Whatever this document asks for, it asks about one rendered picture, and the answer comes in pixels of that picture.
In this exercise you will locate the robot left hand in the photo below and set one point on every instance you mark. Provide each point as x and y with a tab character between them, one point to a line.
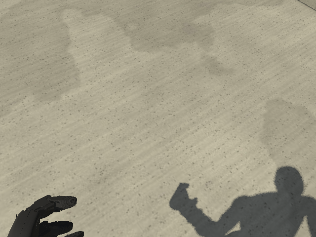
27	223

